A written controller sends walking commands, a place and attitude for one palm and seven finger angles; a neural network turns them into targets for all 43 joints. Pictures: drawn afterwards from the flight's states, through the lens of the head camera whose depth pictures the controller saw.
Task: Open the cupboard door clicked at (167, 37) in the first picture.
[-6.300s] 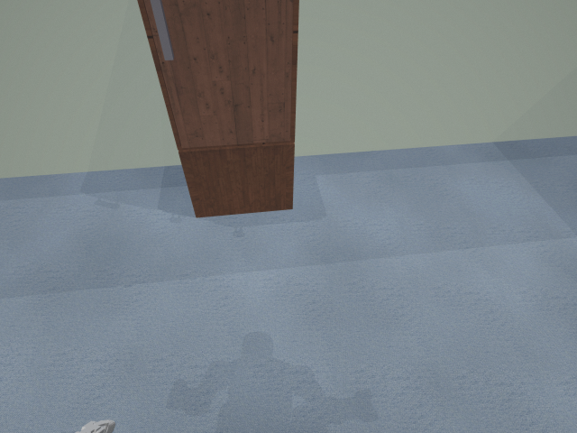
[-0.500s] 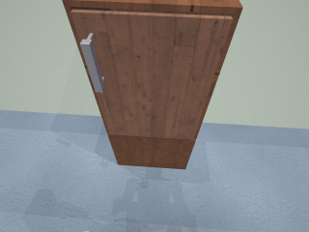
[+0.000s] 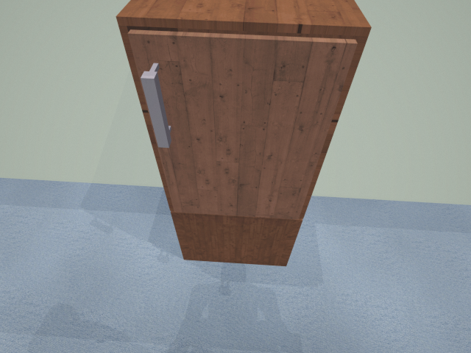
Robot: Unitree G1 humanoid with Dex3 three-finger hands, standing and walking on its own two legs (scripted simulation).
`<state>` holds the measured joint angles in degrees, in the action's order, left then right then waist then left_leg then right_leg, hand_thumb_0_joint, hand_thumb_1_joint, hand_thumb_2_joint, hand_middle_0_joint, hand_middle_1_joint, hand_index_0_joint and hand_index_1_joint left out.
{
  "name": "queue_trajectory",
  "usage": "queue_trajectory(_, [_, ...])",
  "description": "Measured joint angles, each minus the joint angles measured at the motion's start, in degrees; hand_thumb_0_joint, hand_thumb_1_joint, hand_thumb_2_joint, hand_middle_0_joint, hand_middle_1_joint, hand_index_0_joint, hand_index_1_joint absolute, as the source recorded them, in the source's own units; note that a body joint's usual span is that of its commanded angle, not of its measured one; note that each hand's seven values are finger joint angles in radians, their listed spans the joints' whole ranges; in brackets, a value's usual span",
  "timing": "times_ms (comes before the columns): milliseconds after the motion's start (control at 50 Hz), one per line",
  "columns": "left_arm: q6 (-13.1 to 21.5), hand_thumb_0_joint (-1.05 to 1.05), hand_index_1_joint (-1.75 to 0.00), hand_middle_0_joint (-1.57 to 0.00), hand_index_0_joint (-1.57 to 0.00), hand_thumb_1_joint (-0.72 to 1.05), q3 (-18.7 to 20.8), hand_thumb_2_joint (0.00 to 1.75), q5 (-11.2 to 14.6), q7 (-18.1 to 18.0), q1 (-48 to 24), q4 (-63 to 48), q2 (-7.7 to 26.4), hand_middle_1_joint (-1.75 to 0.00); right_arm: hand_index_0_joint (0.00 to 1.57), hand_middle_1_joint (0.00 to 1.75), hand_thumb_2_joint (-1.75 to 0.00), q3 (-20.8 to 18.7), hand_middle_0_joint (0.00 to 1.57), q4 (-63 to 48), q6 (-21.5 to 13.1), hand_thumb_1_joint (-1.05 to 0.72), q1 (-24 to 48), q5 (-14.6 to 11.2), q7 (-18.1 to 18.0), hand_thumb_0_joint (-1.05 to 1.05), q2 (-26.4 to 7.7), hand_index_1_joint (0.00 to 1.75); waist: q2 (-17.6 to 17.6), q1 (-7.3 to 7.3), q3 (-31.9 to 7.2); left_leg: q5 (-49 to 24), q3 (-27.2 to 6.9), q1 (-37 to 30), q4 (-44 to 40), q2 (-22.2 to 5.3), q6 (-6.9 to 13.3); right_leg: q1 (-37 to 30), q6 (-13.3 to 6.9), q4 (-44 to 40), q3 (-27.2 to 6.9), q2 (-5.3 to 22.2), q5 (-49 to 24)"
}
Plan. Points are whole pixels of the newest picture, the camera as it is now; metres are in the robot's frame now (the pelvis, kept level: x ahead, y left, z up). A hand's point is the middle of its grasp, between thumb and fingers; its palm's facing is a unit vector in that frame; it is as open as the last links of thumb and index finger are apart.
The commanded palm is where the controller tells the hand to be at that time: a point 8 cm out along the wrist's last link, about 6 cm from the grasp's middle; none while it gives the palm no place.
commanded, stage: come to a stop and stand still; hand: left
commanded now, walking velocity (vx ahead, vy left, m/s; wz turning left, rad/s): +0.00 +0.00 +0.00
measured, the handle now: (160, 107) +0.57 +0.20 +0.11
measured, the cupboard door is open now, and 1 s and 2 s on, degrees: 0 0 0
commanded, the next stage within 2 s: look again from close up in 0.30 s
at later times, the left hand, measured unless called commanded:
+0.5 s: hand out of the picture +0.02 +0.18 -0.17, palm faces +0.03 -0.98 -0.21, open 7.3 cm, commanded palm none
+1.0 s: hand out of the picture -0.04 +0.15 -0.17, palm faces +0.06 -0.99 -0.15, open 7.4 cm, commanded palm none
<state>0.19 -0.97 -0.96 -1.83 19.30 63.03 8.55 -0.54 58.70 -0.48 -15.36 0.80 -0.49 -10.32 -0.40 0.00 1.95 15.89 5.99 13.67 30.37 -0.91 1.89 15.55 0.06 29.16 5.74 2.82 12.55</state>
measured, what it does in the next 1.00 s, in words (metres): stands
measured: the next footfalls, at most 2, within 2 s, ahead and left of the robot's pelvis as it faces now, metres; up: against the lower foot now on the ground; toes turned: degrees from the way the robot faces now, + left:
none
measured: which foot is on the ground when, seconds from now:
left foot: down 0.00-1.00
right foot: down 0.00-1.00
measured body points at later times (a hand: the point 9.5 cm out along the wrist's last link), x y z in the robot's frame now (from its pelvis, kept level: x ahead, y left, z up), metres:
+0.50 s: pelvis -0.01 +0.00 +0.00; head -0.02 +0.00 +0.45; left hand +0.02 +0.23 -0.15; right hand +0.00 -0.22 -0.16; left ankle +0.01 +0.09 -0.74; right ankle +0.03 -0.12 -0.74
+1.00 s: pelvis -0.02 -0.01 +0.01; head -0.02 +0.00 +0.45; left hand -0.04 +0.20 -0.16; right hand -0.02 -0.21 -0.16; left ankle +0.01 +0.09 -0.74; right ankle +0.03 -0.12 -0.74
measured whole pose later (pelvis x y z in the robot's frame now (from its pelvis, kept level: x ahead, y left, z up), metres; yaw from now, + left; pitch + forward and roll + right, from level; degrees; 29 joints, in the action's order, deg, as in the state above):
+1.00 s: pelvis -0.02 -0.01 +0.01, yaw +1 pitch -2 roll +0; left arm 0.4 -0.1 -0.8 -1.7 19.3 63.6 6.8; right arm 0.0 64.3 -0.8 -18.1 0.7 -0.9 -6.5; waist 0.8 -0.4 1.5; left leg 12.0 5.5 11.5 25.5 -0.4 1.5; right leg 13.7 -0.4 25.5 6.3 2.9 9.6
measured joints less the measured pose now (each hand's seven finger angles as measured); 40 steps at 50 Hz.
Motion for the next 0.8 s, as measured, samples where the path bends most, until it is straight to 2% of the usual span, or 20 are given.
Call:
queue_trajectory(280, [0.1,0.01,-0.3,-0.2,-0.2,0.91,0.8,0.9,0.2,0.1,-3.2,-2.3,0.6,-0.29,0.2,0.3,-0.9,0.6,0.2,1.7,-0.5,-0.92,-2.7,0.2,-0.3,0.01,1.1,0.3,-0.4,0.21,-1.6,-1.4,0.1,-2.5,-2.9,1.6,0.7,-1.6,0.7,-0.6,-0.2,1.4,-0.3])
queue_trajectory(520, [0.0,0.01,-0.3,-0.2,-0.2,0.92,0.9,0.9,0.2,0.0,-3.4,-2.0,0.8,-0.29,0.2,0.3,-0.9,0.7,0.2,3.3,-0.6,-0.91,-1.9,0.1,-0.1,0.0,1.5,0.3,0.5,0.2,-1.2,-2.9,0.1,-3.1,-4.7,1.3,0.3,-2.2,0.3,-2.4,-0.1,0.9,-1.7])
queue_trajectory(800, [0.1,0.01,-0.3,-0.2,-0.2,0.91,0.6,0.9,0.2,0.2,-0.7,0.3,-1.1,-0.29,0.2,0.3,-0.9,0.6,0.2,5.0,-0.4,-0.91,-1.9,-0.1,-0.3,0.0,2.5,0.3,1.0,-0.31,-0.5,-3.8,-0.3,-2.7,-5.2,0.7,-0.2,-2.2,-0.3,-3.6,0.3,0.3,-2.7])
